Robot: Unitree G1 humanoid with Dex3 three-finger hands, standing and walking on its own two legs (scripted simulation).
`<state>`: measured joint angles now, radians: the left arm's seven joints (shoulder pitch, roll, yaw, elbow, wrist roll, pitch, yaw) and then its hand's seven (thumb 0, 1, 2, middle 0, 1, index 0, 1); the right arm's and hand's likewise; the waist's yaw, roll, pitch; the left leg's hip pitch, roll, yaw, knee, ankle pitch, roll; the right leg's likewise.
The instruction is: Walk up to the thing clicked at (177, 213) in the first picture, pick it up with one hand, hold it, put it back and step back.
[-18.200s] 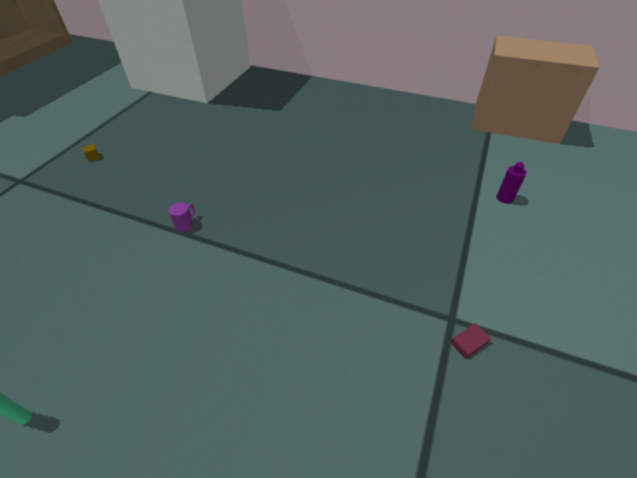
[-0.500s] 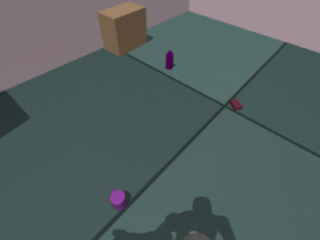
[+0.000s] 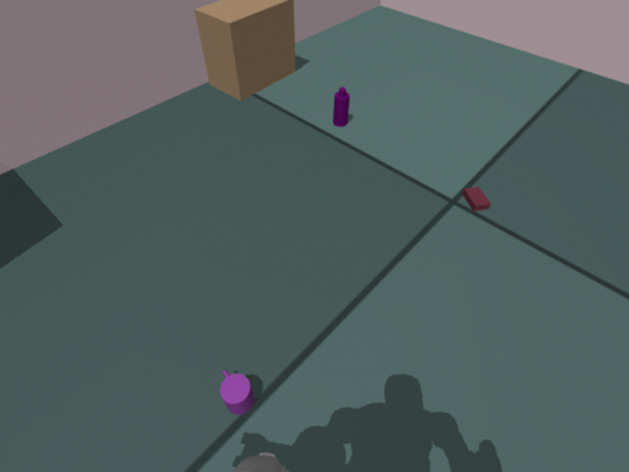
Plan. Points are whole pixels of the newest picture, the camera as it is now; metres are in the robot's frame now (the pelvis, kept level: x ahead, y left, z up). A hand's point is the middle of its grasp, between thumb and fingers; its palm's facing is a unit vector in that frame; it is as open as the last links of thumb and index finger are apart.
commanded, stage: walk up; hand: left
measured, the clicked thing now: (234, 389) +0.44 +0.28 -0.69
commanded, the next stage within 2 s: none
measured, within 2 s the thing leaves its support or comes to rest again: neither
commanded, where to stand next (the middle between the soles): +0.07 -0.04 m, yaw +1 degrees
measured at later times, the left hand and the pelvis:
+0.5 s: hand out of the picture +0.01 +0.24 -0.14, palm faces -0.01 -0.93 -0.36, open 7.3 cm; pelvis +0.01 -0.03 +0.01, yaw -1 degrees
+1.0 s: hand out of the picture +0.08 +0.27 -0.12, palm faces +0.02 -0.87 -0.49, open 7.3 cm; pelvis -0.01 -0.02 +0.01, yaw +2 degrees
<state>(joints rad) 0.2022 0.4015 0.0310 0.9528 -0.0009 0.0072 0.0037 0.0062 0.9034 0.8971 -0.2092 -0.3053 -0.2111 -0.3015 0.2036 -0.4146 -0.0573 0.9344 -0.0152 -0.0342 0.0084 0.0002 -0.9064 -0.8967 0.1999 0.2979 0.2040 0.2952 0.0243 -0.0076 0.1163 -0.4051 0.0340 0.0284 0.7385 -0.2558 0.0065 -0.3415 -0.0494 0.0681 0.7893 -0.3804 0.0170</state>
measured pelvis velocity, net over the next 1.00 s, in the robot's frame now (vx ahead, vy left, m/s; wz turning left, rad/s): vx -0.01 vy -0.02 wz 0.04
